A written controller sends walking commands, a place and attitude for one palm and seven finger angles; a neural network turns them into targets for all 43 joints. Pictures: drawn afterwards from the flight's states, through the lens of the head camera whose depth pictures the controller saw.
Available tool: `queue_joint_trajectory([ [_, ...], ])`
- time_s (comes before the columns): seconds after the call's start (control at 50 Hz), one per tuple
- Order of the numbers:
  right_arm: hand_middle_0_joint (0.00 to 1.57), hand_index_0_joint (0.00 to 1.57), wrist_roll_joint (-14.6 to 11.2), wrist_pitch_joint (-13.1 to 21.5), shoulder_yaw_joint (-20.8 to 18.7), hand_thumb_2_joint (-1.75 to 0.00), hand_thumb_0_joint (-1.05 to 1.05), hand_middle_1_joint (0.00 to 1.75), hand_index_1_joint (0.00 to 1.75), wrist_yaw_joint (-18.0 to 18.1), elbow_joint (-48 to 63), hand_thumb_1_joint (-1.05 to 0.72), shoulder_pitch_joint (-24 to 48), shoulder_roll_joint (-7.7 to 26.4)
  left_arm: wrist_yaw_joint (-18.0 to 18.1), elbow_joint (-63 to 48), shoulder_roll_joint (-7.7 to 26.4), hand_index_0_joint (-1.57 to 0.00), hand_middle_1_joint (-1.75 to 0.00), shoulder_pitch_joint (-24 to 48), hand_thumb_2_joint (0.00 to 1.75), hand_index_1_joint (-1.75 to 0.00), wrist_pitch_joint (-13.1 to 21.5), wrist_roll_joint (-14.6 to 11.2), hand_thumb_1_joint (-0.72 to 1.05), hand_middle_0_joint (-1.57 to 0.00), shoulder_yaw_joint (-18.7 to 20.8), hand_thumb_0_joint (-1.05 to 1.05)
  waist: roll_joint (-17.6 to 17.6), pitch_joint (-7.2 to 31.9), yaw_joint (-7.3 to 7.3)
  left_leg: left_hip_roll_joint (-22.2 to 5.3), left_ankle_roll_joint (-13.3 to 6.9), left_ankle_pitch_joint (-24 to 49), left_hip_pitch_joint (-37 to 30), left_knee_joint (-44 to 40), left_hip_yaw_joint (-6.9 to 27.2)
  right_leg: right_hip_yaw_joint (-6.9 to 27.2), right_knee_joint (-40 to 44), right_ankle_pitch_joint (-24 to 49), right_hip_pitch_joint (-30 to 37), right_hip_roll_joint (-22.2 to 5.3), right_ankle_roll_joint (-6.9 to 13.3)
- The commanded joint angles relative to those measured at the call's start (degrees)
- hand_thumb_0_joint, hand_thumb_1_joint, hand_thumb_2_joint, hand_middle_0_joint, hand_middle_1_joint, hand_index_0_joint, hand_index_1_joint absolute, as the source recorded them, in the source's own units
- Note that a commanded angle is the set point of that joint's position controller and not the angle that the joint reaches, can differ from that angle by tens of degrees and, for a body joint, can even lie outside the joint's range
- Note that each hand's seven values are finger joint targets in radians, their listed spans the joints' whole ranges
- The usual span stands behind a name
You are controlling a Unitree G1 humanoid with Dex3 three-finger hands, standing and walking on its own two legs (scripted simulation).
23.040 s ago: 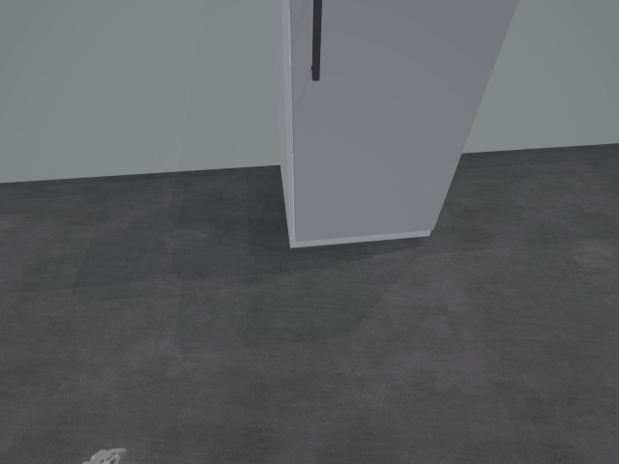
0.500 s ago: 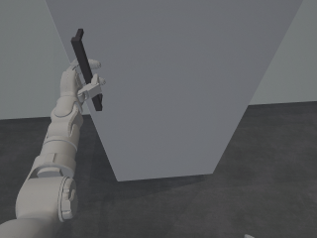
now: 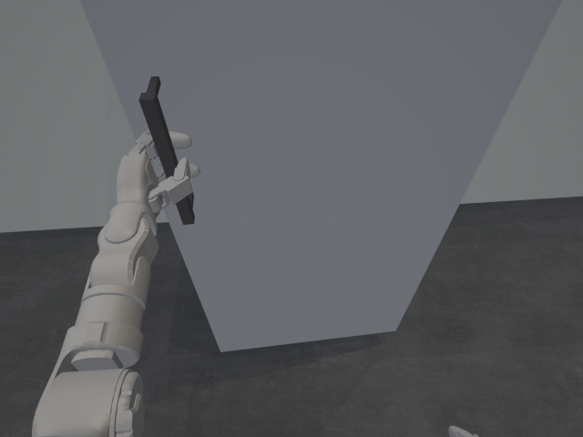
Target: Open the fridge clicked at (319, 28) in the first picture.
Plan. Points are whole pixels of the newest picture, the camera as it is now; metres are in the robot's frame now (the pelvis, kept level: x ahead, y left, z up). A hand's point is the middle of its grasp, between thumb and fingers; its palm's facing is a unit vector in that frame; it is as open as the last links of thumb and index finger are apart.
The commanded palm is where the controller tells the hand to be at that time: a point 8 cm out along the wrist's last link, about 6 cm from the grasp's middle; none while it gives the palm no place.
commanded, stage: pull the door a little, standing still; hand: left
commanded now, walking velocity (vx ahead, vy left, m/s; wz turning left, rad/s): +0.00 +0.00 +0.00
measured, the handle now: (173, 159) +0.47 +0.20 +0.15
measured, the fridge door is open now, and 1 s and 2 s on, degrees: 2 26 58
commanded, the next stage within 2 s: walk backward, drawing the door open in 0.32 s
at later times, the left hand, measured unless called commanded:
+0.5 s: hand (189, 228) +0.33 +0.14 +0.15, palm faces +0.06 -0.99 -0.09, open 5.8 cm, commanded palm +0.30 +0.20 +0.15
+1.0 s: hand (233, 321) +0.22 +0.07 +0.14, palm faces +0.15 -0.97 -0.21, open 6.1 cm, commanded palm +0.18 +0.12 +0.15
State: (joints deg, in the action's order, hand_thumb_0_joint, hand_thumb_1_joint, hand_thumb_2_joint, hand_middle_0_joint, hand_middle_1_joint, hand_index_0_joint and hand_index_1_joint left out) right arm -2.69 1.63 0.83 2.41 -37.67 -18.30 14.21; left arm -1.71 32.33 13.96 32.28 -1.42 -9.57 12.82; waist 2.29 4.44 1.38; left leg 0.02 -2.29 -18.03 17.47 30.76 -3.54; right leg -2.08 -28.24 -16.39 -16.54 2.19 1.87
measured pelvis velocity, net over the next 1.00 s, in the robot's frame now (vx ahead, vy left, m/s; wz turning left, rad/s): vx -0.07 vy -0.07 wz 0.10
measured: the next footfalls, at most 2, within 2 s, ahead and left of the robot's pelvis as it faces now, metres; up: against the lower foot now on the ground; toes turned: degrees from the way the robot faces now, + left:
right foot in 1.32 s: +0.04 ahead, -0.34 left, +0.00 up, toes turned +23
left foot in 1.44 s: -0.05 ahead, -0.08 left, +0.00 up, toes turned +29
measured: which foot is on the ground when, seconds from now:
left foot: down 0.00-1.00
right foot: down 0.00-1.00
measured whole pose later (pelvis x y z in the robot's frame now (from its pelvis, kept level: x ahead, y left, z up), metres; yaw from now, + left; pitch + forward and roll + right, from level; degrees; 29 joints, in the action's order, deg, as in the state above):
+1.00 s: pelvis -0.07 -0.07 +0.00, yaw +6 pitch +0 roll +1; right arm 1.1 -1.5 1.6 4.3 -34.5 -8.8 8.8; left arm 5.4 -14.7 10.8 -3.1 1.0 -1.7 -0.5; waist 2.6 -3.1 1.4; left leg -1.1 0.2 -10.2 18.7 27.6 2.2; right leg -6.8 -27.2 -11.2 -17.0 4.2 6.9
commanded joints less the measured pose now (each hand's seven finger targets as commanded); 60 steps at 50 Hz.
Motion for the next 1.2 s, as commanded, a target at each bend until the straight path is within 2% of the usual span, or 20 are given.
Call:
queue_joint_trajectory([
  [0.0, 0.2, 0.2, -0.1, 1.99, -2.52, -0.9, 0.0, 0.3, 0.3, 0.71, 7.2, -0.9, 2.75, 7.29, -0.12, -14.87, 8.67, -0.45, -1.4, 24.04, 0.9, -1.4, 1.88, 0.37, 0.9, -0.45, 0.3, 0.0, -2.48, 16.49, -0.17, -1.51, 0.52, 29.49, -11.18, -1.21, 4.1, 0.49, 1.03, 27.02, 5.45, -0.8, -0.11],
  [0.04, 0.2, 0.2, -0.04, 1.8, -2.31, -0.9, 0.0, 0.3, 0.3, 1.04, 7.26, -0.9, 3.22, 7.23, 0.12, -15.53, 7.62, -0.45, -1.4, 25.3, 0.9, -1.4, 1.47, 0.63, 0.9, -0.45, -1.13, 0.0, -1.51, 16.22, 0.33, -1.38, 0.47, 28.81, -11.72, -1.25, 4.02, 0.54, 1.27, 26.44, 5.14, -0.97, -0.12],
  [0.06, 0.2, 0.2, 0.08, 1.59, -2.22, -0.9, 0.0, 0.3, 0.3, 1.44, 6.37, -0.9, 3.03, 7.45, 0.59, -13.8, 12.14, -0.45, -1.4, 27.5, 0.9, -1.4, 1.27, 0.9, 0.9, -0.45, 2.54, 0.0, -2.25, 16.06, 0.29, -1.29, 0.52, 27.43, -11.2, -1.49, 4.32, 0.64, 1.49, 25.88, 5.09, -1.02, -0.05],
  [0.12, 0.2, 0.2, 0.03, 1.71, -1.7, -0.9, 0.0, 0.3, 0.3, 1.38, 7.52, -0.9, 4.83, 6.64, 0.12, -14.07, 7.61, -0.45, -1.4, 22.8, 0.9, -1.4, 0.79, 0.23, 0.9, -0.45, 0.01, 0.0, -2.01, 15.26, -0.86, -0.89, 0.53, 25.63, -10.51, -2.18, 3.96, 0.52, 1.76, 25.05, 6.2, -1.13, 0.13],
  [0.38, 0.2, 0.2, -0.29, 2.88, -1.0, -0.9, 0.0, 0.3, 0.3, 0.23, 12.48, -0.9, 11.64, 5.39, -0.41, -34.6, 3.18, -0.45, -1.4, -1.62, 0.9, -1.4, -0.14, -1.76, 0.9, -0.45, -2.03, 0.0, -3.48, 14.65, -5.19, -1.2, 0.87, 26.2, -11.22, -4.12, 3.08, 0.33, 1.82, 26.62, 12.24, -1.55, 0.25],
  [0.4, 0.2, 0.2, -0.29, 2.86, -0.99, -0.9, 0.0, 0.3, 0.3, 0.35, 12.72, -0.9, 12.59, 5.4, -0.16, -38.06, 5.06, -0.45, -1.4, -1.15, 0.9, -1.4, -0.66, -1.68, 0.9, -0.45, -0.82, 0.0, -2.25, 14.69, -5.38, -1.16, 0.74, 25.42, -11.61, -4.35, 2.69, 0.74, 2.24, 26.73, 12.53, -1.59, 0.22],
  [0.42, 0.2, 0.2, 0.24, 2.66, -0.79, -0.9, 0.0, 0.3, 0.3, 1.92, 12.76, -0.9, 13.04, 6.66, 2.89, -45.89, 18.43, -0.45, -1.4, 15.8, 0.9, -1.4, 5.67, 4.04, 0.9, -0.45, -0.14, 0.0, -1.24, 6.03, -1.25, -2.92, -1.11, 18.86, -9.75, -2.18, 3.09, 7.86, 7.89, 25.26, 4.45, -6.21, -2.4],
  [0.46, 0.2, 0.2, 1.47, 1.78, -0.99, -0.9, 0.0, 0.3, 0.3, 2.85, 10.58, -0.9, 13.12, 5.56, 4.78, -36.77, 9.83, -0.45, -1.4, 2.78, 0.9, -1.4, 7.58, 4.81, 0.9, -0.45, -3.59, 0.0, -4.68, 2.5, -0.94, -3.28, -1.11, 14.26, -9.96, -2.67, 4.86, 6.95, 10.46, 16.95, 0.95, -7.31, -2.23],
  [0.5, 0.2, 0.2, 2.0, 0.48, -1.1, -0.9, 0.0, 0.3, 0.3, 2.7, 11.63, -0.9, 13.11, 5.22, 4.86, -38.8, 6.17, -0.45, -1.4, -5.75, 0.9, -1.4, 7.59, 5.49, 0.9, -0.45, -7.29, 0.0, -5.3, 5.51, -0.99, -4.19, -1.13, 17.07, -12.62, -3.69, 5.24, 5.85, 9.22, 16.66, 1.73, -7.02, -2.7],
  [0.64, 0.2, 0.2, 3.12, -1.78, -0.78, -0.9, 0.0, 0.3, 0.3, 2.68, 13.62, -0.9, 14.29, 4.19, 5.98, -51.81, 5.27, -0.45, -1.4, -11.43, 0.9, -1.4, 9.85, 6.63, 0.9, -0.45, -9.47, 0.0, 3.84, 13.85, -0.32, -9.65, -1.61, 38.3, -19.88, -7.53, 10.97, 1.65, -0.72, 15.35, 2.93, -3.64, -2.97],
  [0.8, 0.2, 0.2, 4.44, -2.07, -1.35, -0.9, 0.0, 0.3, 0.3, 2.41, 13.56, -0.9, 16.19, 3.21, 6.71, -58.88, 3.13, -0.45, -1.4, -17.7, 0.9, -1.4, 9.14, 8.66, 0.9, -0.45, -11.01, 0.0, 1.97, 5.55, -0.04, -16.01, -5.28, 25.85, -7.93, -12.68, 21.84, 4.26, -2.98, 0.06, 0.91, -3.21, -2.31],
  [0.88, 0.2, 0.2, 4.17, -1.01, -2.12, -0.9, 0.0, 0.3, 0.3, 2.39, 12.98, -0.9, 16.15, 2.48, 6.26, -62.54, 2.29, -0.45, -1.4, -20.52, 0.9, -1.4, 8.95, 9.29, 0.9, -0.45, -12.08, 0.0, 1.06, 7.92, 0.18, -12.78, -3.84, 19.1, -3.83, -10.1, 17.96, 4.46, 2.22, 9.39, 6.78, -4.2, -2.25],
  [0.96, 0.2, 0.2, 2.98, 0.44, -2.72, -0.9, 0.0, 0.3, 0.3, 2.73, 12.28, -0.9, 14.55, 0.41, 6.45, -66.83, 3.29, -0.45, -1.4, -23.53, 0.9, -1.4, 8.12, 8.99, 0.9, -0.45, -11.18, 0.0, -9.0, 10.69, 0.42, -1.87, 0.69, 4.24, -2.35, 2.01, 3.15, 5.6, 12.04, 9.61, 8.04, -12.28, 0.24],
  [1.02, 0.2, 0.2, 2.6, 2.3, -2.64, -0.9, 0.0, 0.3, 0.3, 2.71, 11.37, -0.9, 13.99, -0.54, 6.33, -68.46, 2.75, -0.45, -1.4, -25.64, 0.9, -1.4, 8.38, 10.06, 0.9, -0.45, -10.72, 0.0, -9.4, 8.2, -1.0, 0.73, 1.67, -8.09, 2.36, 15.94, -2.16, 1.71, 14.65, 14.58, 6.57, -13.03, -4.95],
  [1.06, 0.2, 0.2, 2.57, 3.84, -2.31, -0.9, 0.0, 0.3, 0.3, 2.84, 10.12, -0.9, 11.17, -1.46, 5.78, -69.86, 1.54, -0.45, -1.4, -25.38, 0.9, -1.4, 8.41, 10.38, 0.9, -0.45, -12.91, 0.0, -6.91, 7.04, 1.83, -1.17, 1.1, -4.48, -4.55, 7.81, -3.07, -5.63, 7.18, 25.54, 2.65, -7.88, -9.12],
  [1.08, 0.2, 0.2, 2.51, 4.81, -2.36, -0.9, 0.0, 0.3, 0.3, 3.19, 8.92, -0.9, 8.2, -1.44, 5.43, -70.05, 0.44, -0.45, -1.4, -24.91, 0.9, -1.4, 8.63, 10.17, 0.9, -0.45, -14.89, 0.0, -5.02, 6.95, 4.98, -3.06, -0.56, 2.34, -15.47, -3.6, -0.53, -8.89, -3.21, 29.14, -5.73, -3.01, -12.78],
  [1.1, 0.2, 0.2, 2.71, 5.68, -3.09, -0.9, 0.0, 0.3, 0.3, 3.55, 9.11, -0.9, 7.04, 1.24, 5.15, -71.32, -0.87, -0.45, -1.4, -24.17, 0.9, -1.4, 8.83, 9.44, 0.9, -0.45, -16.65, 0.0, 9.95, 6.2, 7.75, -15.79, -7.6, 16.58, -24.78, -22.76, 21.74, -8.97, -29.46, 18.22, -19.92, 4.55, -17.0],
  [1.12, 0.2, 0.2, 6.33, 5.39, -3.24, -0.9, 0.0, 0.3, 0.3, 2.78, 12.46, -0.9, 14.55, 3.17, 5.44, -69.77, -0.15, -0.45, -1.4, -25.72, 0.9, -1.4, 9.89, 10.77, 0.9, -0.45, -15.1, 0.0, 19.79, 8.56, 1.79, -34.61, -12.76, 24.55, -12.69, -20.29, 50.31, 9.41, -51.59, -10.53, -19.44, -1.73, -8.14],
  [1.14, 0.2, 0.2, 6.04, 4.09, -3.01, -0.9, 0.0, 0.3, 0.3, 2.48, 10.9, -0.9, 15.02, 2.95, 4.9, -66.56, 1.85, -0.45, -1.4, -28.19, 0.9, -1.4, 9.84, 12.49, 0.9, -0.45, -14.6, 0.0, 8.64, 4.37, 0.06, -34.5, -12.43, 23.14, -6.97, -19.15, 52.2, 13.81, -51.8, -9.38, -16.74, -4.19, -4.49],
  [1.18, 0.2, 0.2, 5.09, 3.51, -4.32, -0.9, 0.0, 0.3, 0.3, 1.74, 12.69, -0.9, 20.2, 3.19, 4.45, -74.59, 2.64, -0.45, -1.4, -29.13, 0.9, -1.4, 9.91, 11.39, 0.9, -0.45, -12.01, 0.0, 2.44, 2.43, -1.65, -26.24, -8.74, 4.88, 2.51, -13.37, 31.14, 17.57, -37.0, -10.35, -10.58, -7.51, -3.44],
])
